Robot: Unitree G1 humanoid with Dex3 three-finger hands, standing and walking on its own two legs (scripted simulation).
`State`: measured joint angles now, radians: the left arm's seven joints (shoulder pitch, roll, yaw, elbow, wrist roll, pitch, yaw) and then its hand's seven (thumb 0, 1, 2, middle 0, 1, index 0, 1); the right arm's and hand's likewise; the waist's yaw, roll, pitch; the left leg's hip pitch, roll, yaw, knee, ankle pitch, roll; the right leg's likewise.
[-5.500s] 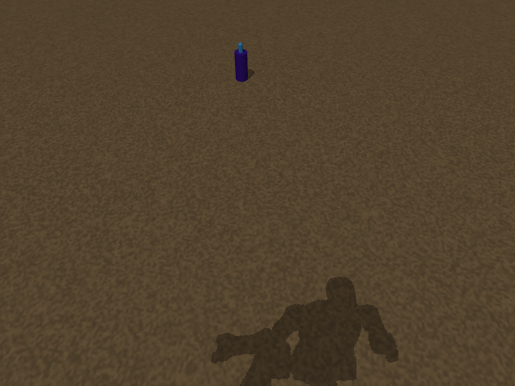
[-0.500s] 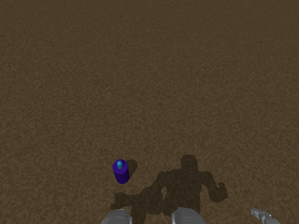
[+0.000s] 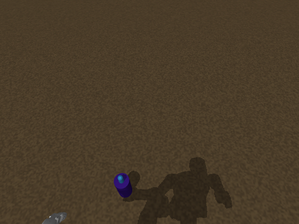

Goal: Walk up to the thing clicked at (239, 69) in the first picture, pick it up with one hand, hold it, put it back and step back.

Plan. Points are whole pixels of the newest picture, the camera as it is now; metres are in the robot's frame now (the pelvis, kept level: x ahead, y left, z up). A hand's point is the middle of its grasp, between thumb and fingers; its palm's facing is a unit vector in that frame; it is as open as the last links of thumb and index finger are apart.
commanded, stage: walk up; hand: left
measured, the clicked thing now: (123, 184) +0.39 +0.19 -0.64
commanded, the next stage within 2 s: stand in 0.98 s
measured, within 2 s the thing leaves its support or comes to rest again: neither
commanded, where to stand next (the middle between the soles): +0.05 -0.02 m, yaw +0 degrees
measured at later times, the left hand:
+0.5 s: hand out of the picture +0.09 +0.25 -0.15, palm faces +0.00 -0.95 -0.32, open 7.4 cm
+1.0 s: hand out of the picture +0.10 +0.25 -0.15, palm faces +0.00 -0.95 -0.32, open 7.4 cm
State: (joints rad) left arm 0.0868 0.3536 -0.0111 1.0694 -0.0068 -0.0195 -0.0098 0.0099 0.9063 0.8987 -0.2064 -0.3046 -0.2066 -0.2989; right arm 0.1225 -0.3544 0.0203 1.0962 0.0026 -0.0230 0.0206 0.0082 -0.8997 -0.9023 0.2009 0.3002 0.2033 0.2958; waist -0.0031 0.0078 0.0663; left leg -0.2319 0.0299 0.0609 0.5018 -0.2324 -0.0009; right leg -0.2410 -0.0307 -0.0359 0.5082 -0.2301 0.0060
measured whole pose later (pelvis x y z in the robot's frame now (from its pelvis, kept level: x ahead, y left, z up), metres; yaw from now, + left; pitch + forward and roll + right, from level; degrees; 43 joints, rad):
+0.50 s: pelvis +0.01 +0.00 +0.01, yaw +0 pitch -2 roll +0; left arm 0.07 0.34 0.00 1.18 0.00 0.00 -0.01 0.01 0.91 0.90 -0.21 -0.30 -0.21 -0.30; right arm 0.07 -0.36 0.00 1.17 -0.01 -0.02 0.01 0.01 -0.90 -0.90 0.20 0.30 0.20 0.30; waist 0.01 0.00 0.04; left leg -0.13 0.03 0.06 0.33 -0.16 0.00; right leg -0.13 -0.03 -0.04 0.32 -0.15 0.01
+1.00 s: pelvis +0.02 +0.01 +0.01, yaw +1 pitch -2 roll +0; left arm 0.08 0.34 0.00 1.17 0.01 0.00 -0.01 0.01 0.91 0.90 -0.21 -0.30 -0.21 -0.30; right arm 0.08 -0.35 0.00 1.17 -0.01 -0.02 0.01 0.01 -0.90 -0.90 0.20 0.30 0.20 0.30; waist 0.00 0.00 0.04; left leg -0.12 0.01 0.06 0.31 -0.16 0.00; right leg -0.12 -0.04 -0.05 0.31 -0.16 0.02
